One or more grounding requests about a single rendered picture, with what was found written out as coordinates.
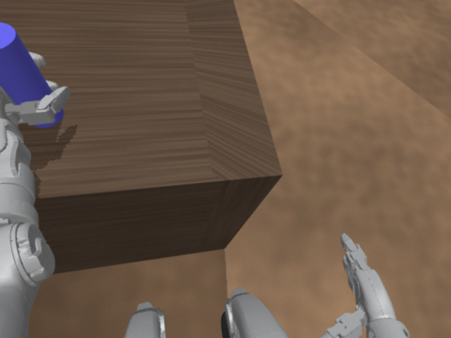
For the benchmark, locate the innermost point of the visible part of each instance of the can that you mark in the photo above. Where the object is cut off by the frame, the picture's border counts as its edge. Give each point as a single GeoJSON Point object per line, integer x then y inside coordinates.
{"type": "Point", "coordinates": [19, 75]}

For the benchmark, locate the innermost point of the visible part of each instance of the right robot hand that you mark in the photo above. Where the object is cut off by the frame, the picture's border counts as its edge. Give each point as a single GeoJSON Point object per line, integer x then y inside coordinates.
{"type": "Point", "coordinates": [372, 299]}

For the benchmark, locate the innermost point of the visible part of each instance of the left robot arm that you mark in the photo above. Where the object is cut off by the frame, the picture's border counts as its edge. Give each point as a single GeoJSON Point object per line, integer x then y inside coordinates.
{"type": "Point", "coordinates": [26, 260]}

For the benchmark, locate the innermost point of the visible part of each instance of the right robot arm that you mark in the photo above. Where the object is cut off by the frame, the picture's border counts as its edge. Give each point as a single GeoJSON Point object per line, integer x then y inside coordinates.
{"type": "Point", "coordinates": [386, 328]}

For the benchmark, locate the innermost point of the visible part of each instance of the left robot hand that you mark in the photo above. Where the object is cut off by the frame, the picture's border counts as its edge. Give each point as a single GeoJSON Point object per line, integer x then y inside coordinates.
{"type": "Point", "coordinates": [34, 112]}

